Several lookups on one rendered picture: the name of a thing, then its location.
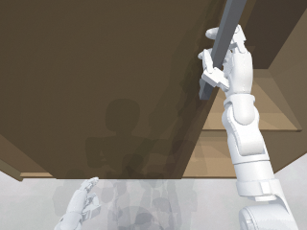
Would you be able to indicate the robot left forearm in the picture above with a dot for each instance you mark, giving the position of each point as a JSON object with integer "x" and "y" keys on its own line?
{"x": 70, "y": 221}

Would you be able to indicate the right robot hand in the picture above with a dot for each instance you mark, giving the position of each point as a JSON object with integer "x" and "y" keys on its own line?
{"x": 237, "y": 65}

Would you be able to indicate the left robot hand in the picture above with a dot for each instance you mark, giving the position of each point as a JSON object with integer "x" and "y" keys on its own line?
{"x": 80, "y": 200}

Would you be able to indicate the handle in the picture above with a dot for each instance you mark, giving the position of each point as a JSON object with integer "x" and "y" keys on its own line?
{"x": 232, "y": 13}

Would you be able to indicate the right robot upper arm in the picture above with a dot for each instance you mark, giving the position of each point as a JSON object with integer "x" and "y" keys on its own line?
{"x": 265, "y": 217}

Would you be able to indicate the robot right forearm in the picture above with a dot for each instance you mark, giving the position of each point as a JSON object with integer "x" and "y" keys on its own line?
{"x": 248, "y": 152}

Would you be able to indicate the wardrobe door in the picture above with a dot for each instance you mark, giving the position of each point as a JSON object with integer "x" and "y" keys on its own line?
{"x": 17, "y": 159}
{"x": 106, "y": 88}

